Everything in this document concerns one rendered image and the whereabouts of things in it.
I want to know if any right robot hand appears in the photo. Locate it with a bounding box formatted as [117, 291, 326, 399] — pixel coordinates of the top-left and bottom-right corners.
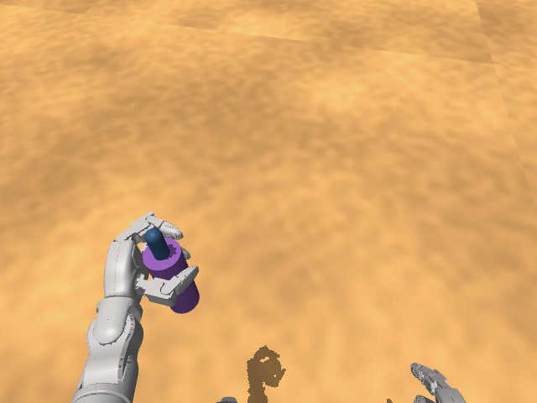
[410, 363, 466, 403]

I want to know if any bottle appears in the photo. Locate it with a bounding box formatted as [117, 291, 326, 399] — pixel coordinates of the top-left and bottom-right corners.
[143, 228, 200, 314]

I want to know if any left robot arm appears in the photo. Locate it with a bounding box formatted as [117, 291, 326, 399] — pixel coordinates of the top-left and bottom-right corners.
[71, 296, 143, 403]

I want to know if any left robot hand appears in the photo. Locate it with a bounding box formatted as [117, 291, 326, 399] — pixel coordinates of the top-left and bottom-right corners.
[104, 212, 199, 307]

